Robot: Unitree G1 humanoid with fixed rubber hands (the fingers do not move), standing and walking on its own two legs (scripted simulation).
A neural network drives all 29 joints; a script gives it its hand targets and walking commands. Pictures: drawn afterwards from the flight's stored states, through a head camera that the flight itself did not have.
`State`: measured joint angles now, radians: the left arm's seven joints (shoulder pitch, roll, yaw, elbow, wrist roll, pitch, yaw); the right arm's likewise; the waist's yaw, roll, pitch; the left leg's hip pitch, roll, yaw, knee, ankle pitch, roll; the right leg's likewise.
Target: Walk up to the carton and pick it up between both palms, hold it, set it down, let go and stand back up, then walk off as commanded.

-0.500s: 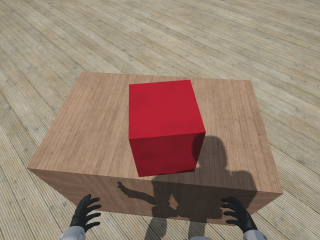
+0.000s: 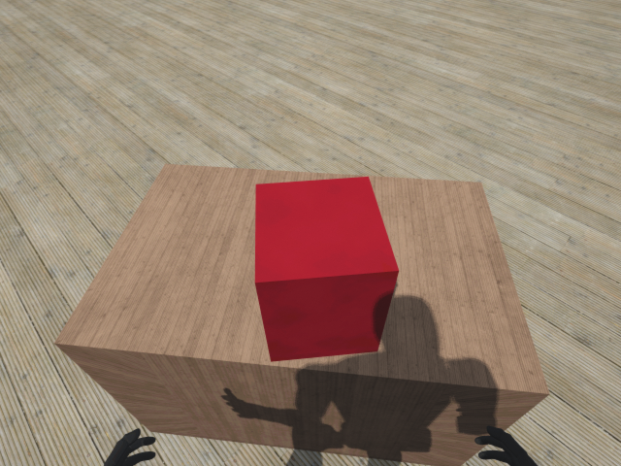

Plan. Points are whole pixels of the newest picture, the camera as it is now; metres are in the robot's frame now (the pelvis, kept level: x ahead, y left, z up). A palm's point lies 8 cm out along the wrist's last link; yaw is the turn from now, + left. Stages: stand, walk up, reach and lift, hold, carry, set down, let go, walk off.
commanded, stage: stand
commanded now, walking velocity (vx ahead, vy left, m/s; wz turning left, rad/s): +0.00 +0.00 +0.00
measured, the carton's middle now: (318, 270) +0.45 -0.01 -0.07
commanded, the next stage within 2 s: none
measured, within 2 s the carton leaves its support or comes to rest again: neither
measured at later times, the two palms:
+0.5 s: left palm out of the picture +0.11 +0.28 -0.09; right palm out of the picture +0.11 -0.26 -0.10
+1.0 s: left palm out of the picture +0.10 +0.28 -0.10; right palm out of the picture +0.11 -0.26 -0.10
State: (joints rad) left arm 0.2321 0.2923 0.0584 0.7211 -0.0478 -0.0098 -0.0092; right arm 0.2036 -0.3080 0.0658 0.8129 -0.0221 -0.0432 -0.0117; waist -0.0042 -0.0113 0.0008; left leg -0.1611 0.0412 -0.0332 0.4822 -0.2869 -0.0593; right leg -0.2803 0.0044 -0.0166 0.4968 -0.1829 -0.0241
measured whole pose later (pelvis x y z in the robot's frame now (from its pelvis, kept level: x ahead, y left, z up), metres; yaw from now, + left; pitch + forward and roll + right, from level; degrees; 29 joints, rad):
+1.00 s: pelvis +0.00 +0.00 +0.00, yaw +0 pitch -2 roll +0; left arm 0.23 0.30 0.06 0.80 -0.05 -0.02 -0.01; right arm 0.21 -0.31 0.07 0.81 -0.02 -0.04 -0.01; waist 0.00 -0.01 0.00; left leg -0.16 0.04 -0.03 0.48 -0.29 -0.06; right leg -0.28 0.00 -0.02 0.50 -0.18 -0.02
